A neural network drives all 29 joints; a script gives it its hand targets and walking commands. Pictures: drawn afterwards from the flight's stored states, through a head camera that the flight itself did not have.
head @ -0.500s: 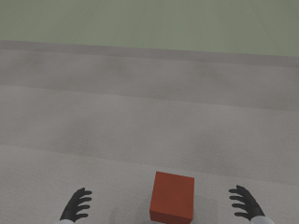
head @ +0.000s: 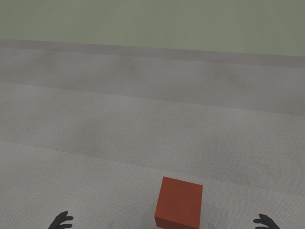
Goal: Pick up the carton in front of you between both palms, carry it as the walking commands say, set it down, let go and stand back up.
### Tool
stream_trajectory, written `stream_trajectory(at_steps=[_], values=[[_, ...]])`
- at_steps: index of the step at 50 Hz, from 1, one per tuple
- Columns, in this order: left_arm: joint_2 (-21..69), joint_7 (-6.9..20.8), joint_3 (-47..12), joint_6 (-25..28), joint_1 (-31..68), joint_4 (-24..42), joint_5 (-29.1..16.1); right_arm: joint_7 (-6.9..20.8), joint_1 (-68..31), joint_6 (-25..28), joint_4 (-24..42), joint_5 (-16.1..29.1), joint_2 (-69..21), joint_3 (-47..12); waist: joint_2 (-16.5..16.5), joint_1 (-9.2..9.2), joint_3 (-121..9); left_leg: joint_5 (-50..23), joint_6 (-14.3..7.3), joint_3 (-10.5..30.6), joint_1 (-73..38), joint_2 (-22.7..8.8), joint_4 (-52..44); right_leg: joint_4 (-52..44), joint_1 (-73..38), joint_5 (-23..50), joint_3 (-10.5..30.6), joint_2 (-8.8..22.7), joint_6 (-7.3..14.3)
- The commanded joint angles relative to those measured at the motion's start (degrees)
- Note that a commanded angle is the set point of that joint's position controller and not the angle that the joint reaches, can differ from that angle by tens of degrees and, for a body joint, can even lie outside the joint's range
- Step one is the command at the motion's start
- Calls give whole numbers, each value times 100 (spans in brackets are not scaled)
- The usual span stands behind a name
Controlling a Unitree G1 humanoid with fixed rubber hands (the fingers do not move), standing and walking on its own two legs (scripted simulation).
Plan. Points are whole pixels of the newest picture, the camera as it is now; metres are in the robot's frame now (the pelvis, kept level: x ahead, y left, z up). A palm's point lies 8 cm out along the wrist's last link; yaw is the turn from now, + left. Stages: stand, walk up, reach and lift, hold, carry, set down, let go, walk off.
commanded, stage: stand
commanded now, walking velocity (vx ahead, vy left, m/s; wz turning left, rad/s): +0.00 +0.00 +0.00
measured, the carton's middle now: (178, 206) +0.33 -0.08 -0.64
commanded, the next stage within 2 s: none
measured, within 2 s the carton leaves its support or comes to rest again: neither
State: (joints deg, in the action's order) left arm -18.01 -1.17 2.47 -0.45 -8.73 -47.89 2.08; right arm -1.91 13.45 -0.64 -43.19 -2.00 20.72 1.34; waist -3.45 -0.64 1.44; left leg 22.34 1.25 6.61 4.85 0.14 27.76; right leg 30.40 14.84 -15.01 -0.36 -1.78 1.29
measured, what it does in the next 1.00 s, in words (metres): stands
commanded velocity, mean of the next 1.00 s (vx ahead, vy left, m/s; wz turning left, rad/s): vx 0.00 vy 0.00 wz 0.00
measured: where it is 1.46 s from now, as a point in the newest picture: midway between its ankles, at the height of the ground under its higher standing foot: outside the picture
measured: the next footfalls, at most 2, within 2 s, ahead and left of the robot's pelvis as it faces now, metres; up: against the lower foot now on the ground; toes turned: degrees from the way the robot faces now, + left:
none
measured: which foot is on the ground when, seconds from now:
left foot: down 0.00-1.00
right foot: down 0.00-1.00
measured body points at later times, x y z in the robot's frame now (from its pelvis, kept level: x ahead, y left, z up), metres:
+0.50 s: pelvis -0.01 +0.00 +0.01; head -0.01 -0.01 +0.46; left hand +0.09 +0.31 -0.10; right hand +0.08 -0.30 -0.12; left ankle -0.08 +0.14 -0.73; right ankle +0.01 -0.11 -0.73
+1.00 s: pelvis -0.02 +0.00 +0.01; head -0.02 -0.01 +0.46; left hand +0.07 +0.32 -0.10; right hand +0.07 -0.31 -0.12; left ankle -0.08 +0.14 -0.73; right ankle +0.01 -0.11 -0.73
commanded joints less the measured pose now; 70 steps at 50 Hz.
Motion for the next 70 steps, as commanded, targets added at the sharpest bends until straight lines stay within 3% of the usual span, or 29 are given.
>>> stream_trajectory(at_steps=[1, 28, 70], values=[[-1016, -22, 233, 67, 127, 188, -14, -34, 40, 84, 204, 9, 772, 155, 311, -5, -370, -1985, -42, 75, 545, -325, -322, -424, -922, 1797, 621, 620, 73], [-1217, 50, 138, 68, 349, -642, -99, -5, -152, 161, -583, 35, 1029, 9, 277, -32, -53, -1435, -151, 238, 603, -436, -933, -898, -1012, 1000, 704, 665, 67], [-1370, 70, 38, 127, 576, -1115, -153, 42, -274, 183, -1060, 66, 1161, -10, 320, -16, -126, -1424, -193, 226, 505, -494, -1150, -1065, -1065, 1223, 772, 760, 90]])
